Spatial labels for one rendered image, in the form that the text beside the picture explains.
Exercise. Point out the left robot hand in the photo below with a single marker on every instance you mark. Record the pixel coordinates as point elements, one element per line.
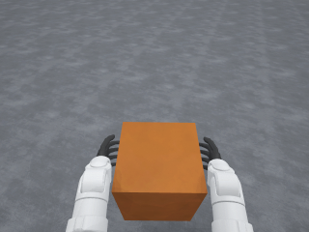
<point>105,151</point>

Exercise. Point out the right robot hand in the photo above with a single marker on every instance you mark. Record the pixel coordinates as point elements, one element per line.
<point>212,151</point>

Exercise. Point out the right robot forearm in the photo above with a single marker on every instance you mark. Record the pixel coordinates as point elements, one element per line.
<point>227,201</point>

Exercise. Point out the left robot forearm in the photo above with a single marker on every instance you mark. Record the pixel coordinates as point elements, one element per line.
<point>90,207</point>

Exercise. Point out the carton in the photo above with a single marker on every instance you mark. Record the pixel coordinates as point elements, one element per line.
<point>159,174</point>

